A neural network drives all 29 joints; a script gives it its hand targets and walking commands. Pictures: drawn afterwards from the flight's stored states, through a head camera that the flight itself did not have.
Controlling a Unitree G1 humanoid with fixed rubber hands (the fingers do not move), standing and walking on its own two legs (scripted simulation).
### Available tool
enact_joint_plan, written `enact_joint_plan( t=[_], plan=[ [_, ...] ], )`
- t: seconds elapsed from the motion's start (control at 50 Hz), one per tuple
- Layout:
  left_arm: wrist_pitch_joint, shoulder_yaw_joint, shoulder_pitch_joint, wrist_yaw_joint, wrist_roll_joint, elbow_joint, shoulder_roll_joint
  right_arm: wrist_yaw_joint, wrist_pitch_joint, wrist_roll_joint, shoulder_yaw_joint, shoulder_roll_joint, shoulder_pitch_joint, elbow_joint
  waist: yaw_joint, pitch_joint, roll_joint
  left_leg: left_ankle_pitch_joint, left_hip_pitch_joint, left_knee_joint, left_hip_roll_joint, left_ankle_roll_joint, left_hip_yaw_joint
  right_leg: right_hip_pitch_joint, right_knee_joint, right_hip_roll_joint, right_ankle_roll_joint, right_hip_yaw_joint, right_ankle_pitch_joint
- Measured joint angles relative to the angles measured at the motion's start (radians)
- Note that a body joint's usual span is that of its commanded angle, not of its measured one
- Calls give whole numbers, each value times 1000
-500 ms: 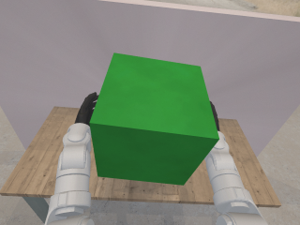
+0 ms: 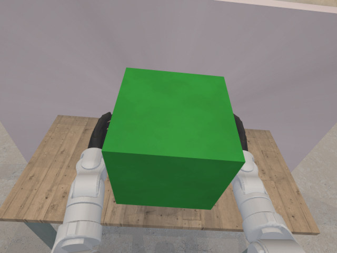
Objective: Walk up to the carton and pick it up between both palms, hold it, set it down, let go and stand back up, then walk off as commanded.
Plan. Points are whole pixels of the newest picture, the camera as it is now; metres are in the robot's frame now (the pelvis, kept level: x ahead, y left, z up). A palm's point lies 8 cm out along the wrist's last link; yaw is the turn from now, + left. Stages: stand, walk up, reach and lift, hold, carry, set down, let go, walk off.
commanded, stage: set down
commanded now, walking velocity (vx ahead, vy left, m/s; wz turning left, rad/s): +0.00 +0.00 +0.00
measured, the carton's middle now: (169, 140) +0.38 +0.00 +0.09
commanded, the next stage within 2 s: none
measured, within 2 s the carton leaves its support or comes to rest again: neither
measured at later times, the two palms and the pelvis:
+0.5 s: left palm (104, 148) +0.36 +0.16 +0.07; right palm (238, 153) +0.34 -0.18 +0.08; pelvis +0.00 +0.01 +0.00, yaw -2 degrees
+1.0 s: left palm (108, 159) +0.37 +0.16 +0.01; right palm (232, 162) +0.35 -0.18 +0.03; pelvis +0.00 +0.01 +0.00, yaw -2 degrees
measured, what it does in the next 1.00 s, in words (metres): stands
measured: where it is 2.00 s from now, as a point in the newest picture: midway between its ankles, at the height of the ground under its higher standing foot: outside the picture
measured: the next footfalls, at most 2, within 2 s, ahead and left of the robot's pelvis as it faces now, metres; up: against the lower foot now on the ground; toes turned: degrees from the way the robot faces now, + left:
none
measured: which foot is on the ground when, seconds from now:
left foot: down 0.00-1.00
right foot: down 0.00-1.00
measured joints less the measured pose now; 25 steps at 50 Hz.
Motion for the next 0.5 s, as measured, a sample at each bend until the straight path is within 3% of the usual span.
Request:
enact_joint_plan(
  t=[0.22, 0.5],
  plan=[
    [-48, 0, -15, -3, -17, 85, 3, -1, -9, -28, -28, 12, 18, 8, -7, -12, 10, -6, -11, 3, -7, 7, 4, -13, 4, -7, 7, 4, -5],
    [-155, 27, -77, 1, 6, 264, 6, 19, -83, -109, -113, 23, -28, 134, 6, -29, 5, 13, -49, -15, -5, 10, 30, -60, -16, -6, 9, 30, 24]
  ],
)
